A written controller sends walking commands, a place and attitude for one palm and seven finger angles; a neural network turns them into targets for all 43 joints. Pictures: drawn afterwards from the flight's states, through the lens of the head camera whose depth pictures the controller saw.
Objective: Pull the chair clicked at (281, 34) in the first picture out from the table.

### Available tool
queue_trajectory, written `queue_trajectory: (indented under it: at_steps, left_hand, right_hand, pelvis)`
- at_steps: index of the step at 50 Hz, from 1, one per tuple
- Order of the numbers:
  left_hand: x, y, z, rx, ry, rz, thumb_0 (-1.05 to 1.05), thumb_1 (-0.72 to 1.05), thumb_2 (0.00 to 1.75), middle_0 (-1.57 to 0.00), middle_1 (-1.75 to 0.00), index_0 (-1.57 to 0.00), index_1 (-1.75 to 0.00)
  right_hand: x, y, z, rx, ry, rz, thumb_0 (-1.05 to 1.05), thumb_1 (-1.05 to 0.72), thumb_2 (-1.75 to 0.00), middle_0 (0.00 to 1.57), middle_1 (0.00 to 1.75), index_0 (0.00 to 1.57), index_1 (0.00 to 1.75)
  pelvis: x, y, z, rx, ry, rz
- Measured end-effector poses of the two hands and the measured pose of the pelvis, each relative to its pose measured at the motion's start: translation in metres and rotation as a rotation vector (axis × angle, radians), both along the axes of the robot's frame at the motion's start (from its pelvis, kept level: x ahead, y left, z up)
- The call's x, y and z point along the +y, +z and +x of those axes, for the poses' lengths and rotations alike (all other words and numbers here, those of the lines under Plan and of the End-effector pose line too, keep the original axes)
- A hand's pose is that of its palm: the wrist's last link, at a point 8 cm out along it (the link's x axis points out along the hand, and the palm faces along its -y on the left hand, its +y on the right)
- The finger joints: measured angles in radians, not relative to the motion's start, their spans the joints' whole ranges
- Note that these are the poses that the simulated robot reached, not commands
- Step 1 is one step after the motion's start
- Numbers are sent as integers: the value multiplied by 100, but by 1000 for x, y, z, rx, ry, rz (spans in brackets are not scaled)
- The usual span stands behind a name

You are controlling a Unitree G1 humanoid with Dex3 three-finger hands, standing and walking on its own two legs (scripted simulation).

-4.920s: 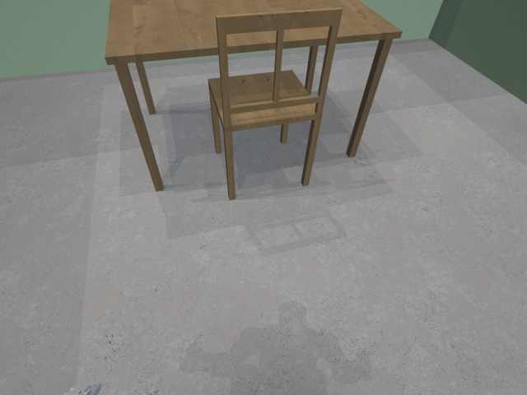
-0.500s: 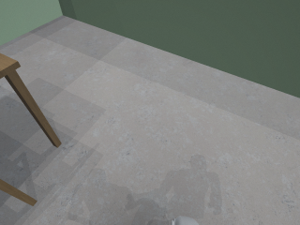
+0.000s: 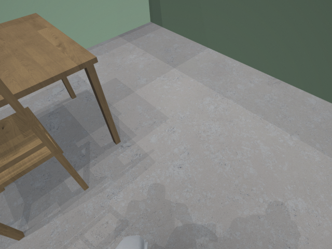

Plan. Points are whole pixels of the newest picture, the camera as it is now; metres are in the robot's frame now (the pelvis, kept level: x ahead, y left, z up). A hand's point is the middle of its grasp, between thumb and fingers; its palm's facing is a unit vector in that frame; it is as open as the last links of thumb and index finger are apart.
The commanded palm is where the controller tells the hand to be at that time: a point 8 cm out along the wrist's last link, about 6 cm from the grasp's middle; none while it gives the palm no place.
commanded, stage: turn to face it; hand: left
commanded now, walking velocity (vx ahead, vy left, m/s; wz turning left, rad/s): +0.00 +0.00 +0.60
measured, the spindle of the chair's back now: out of the picture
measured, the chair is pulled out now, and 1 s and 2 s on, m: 0.00 0.00 0.00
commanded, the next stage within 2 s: take the last steps up to it in 1.26 s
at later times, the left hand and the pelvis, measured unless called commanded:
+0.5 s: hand out of the picture +0.00 +0.29 -0.16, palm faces +0.32 -0.91 -0.26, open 7.4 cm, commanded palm none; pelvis -0.03 +0.05 +0.00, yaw +17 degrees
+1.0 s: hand out of the picture -0.08 +0.22 -0.16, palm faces +0.55 -0.79 -0.26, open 7.4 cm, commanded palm none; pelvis -0.02 +0.02 +0.00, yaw +35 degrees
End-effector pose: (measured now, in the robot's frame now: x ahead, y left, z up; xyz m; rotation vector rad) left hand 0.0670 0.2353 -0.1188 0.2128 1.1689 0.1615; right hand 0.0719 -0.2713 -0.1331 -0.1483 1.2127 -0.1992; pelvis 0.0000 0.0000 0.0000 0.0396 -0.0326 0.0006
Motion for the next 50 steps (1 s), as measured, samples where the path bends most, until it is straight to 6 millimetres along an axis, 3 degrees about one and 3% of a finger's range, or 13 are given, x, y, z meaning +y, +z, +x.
queue_trajectory:
  at_steps: [5,10,13,16,22,28,35,43,47,50]
  left_hand:
    - [17,-11,-43,51,92,-16,1,91,90,-20,-31,-20,-30]
    - [54,-35,-90,113,200,-29,1,91,90,-20,-31,-20,-30]
    - [74,-42,-111,163,248,-22,1,91,90,-20,-30,-20,-30]
    - [88,-35,-116,159,283,-16,1,91,90,-20,-30,-20,-30]
    - [100,-18,-102,61,317,1,1,91,90,-19,-30,-20,-30]
    - [93,-6,-77,-29,336,17,1,91,90,-19,-30,-20,-30]
    - [64,3,-63,-126,365,60,1,91,90,-20,-30,-20,-30]
    - [34,10,-111,-66,475,48,1,91,90,-20,-30,-20,-30]
    - [26,2,-147,-12,545,23,1,91,90,-20,-30,-20,-30]
    - [23,-8,-180,40,605,0,1,91,90,-20,-30,-20,-30]
  right_hand:
    - [18,4,25,9,107,-23,1,-91,-90,20,30,20,30]
    - [54,7,60,-58,228,-61,1,-91,-90,20,30,20,30]
    - [75,13,69,-100,273,-69,1,-91,-90,20,30,20,30]
    - [89,19,67,-98,298,-72,1,-91,-89,20,30,20,30]
    - [104,19,56,-46,336,-52,0,-90,-89,20,30,20,30]
    - [98,8,44,12,353,-28,1,-90,-89,20,30,20,30]
    - [71,-19,45,75,383,1,1,-90,-89,20,30,20,30]
    - [67,-14,72,100,485,-4,1,-91,-89,20,30,20,30]
    - [84,-9,91,93,558,-21,1,-91,-90,20,30,20,30]
    - [108,-6,108,66,625,-35,1,-91,-90,20,30,20,30]
  pelvis:
    - [10,-3,-8,11,68,-9]
    - [33,-16,-15,27,137,-41]
    - [42,-18,-21,22,159,-41]
    - [48,-10,-24,22,194,-61]
    - [53,-1,-26,24,261,-70]
    - [44,-1,-25,29,330,-65]
    - [19,-12,-20,38,419,-43]
    - [11,-2,-17,12,537,-15]
    - [15,-2,-20,12,585,-7]
    - [22,-4,-25,13,616,-12]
